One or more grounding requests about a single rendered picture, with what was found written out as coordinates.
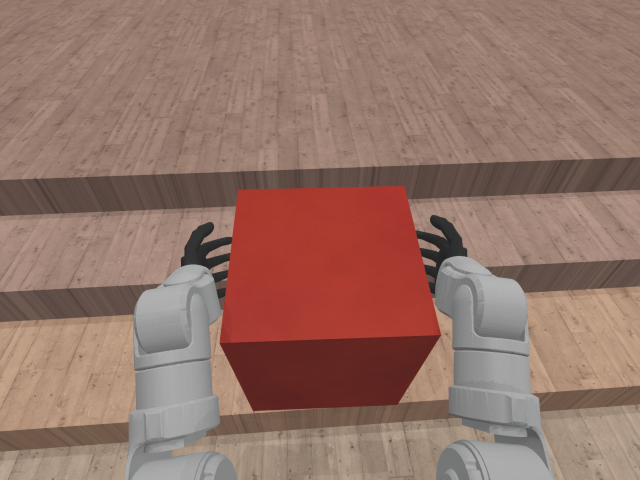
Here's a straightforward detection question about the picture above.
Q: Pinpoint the robot left forearm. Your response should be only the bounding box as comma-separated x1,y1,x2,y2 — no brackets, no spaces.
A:
124,264,221,480

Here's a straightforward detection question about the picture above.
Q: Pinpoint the robot right upper arm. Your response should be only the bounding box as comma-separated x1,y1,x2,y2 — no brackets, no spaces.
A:
436,440,553,480

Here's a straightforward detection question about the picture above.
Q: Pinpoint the carton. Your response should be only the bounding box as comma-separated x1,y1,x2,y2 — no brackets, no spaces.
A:
220,186,441,411

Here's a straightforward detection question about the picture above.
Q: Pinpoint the right robot hand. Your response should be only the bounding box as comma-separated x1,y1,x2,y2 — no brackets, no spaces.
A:
415,215,467,294

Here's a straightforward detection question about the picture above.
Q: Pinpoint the robot left upper arm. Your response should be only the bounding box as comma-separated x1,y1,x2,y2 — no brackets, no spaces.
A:
132,451,237,480

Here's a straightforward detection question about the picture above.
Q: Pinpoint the left robot hand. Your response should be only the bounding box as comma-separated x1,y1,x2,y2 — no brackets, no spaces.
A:
181,222,232,299

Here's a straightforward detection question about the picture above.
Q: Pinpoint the robot right forearm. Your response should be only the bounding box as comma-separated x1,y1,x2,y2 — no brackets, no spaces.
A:
435,256,555,480

